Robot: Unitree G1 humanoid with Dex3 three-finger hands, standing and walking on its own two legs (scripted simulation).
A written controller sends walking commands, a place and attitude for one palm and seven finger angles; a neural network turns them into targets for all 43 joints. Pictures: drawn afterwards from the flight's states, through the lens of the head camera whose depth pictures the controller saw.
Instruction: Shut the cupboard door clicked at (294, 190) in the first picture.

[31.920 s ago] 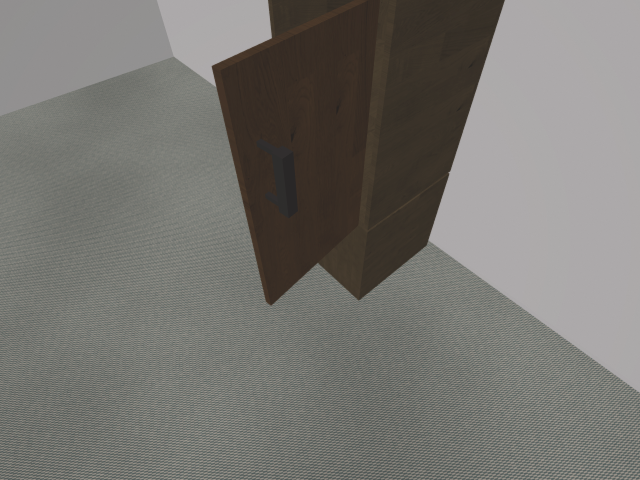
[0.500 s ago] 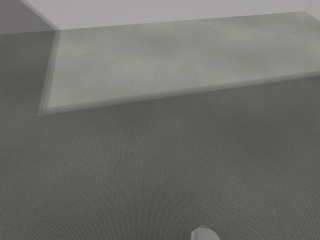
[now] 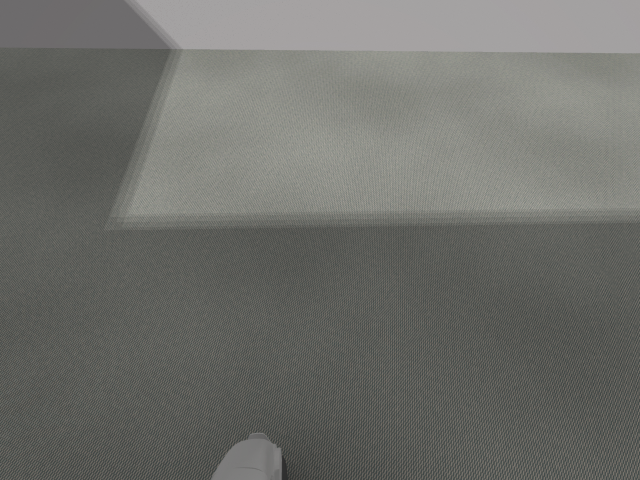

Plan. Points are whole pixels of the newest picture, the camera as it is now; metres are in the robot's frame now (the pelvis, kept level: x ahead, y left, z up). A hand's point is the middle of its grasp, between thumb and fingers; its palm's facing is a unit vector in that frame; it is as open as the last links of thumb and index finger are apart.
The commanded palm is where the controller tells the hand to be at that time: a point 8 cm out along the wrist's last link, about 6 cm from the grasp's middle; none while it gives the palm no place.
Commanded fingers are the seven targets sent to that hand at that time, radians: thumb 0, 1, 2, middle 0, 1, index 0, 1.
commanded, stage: turn to face it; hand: left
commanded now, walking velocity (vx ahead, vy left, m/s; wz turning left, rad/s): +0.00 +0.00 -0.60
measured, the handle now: out of the picture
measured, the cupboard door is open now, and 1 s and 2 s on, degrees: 58 58 58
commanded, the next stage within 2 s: none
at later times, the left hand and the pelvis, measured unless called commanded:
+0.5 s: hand (189, 455) +0.17 +0.20 -0.17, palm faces -0.16 -0.95 -0.27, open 7.3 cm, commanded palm none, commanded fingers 0.00 0.90 0.90 -0.20 -0.30 -0.20 -0.30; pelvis +0.07 +0.01 -0.02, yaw -16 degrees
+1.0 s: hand (242, 346) +0.32 +0.15 -0.16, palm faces -0.53 -0.82 -0.23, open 7.3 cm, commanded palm none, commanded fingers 0.00 0.90 0.90 -0.20 -0.30 -0.20 -0.30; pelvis +0.10 +0.03 +0.00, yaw -34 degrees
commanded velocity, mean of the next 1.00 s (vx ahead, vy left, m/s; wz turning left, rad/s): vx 0.00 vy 0.00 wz -0.60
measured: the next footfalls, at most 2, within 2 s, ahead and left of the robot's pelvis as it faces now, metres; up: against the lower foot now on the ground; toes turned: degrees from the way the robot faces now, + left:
left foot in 0.06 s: +0.17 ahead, +0.11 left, +0.00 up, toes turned +5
right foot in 0.46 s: +0.09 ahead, -0.11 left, +0.00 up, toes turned -20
